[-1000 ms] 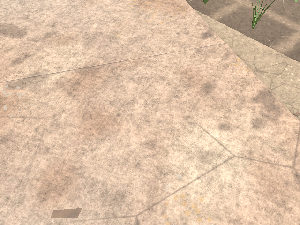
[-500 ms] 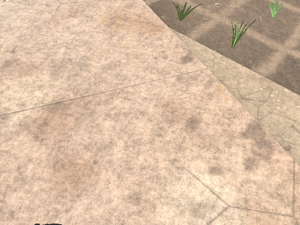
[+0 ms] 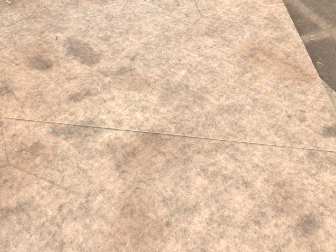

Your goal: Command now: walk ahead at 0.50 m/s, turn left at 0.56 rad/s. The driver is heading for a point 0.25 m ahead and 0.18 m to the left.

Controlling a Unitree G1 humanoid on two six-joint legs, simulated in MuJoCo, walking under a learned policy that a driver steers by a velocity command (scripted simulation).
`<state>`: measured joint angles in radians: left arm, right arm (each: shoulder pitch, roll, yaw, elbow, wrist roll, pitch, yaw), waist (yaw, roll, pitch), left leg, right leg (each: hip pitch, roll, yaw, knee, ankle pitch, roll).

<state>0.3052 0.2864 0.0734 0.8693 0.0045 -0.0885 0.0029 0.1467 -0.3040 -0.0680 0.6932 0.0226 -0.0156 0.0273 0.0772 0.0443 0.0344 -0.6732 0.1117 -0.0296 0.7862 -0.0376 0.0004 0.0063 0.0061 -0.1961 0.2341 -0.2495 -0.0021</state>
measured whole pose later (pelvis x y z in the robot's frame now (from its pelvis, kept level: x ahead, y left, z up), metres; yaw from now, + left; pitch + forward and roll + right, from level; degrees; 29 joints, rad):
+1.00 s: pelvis +0.28 +0.03 +0.00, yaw +10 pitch -1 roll +0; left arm 0.07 0.24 0.04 1.00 0.00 -0.01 0.01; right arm 0.19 -0.26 -0.04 0.97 -0.01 0.02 -0.03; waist -0.01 0.00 0.04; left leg -0.11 -0.01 0.00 0.45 -0.33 0.01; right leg -0.26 0.00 0.00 0.49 -0.22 0.00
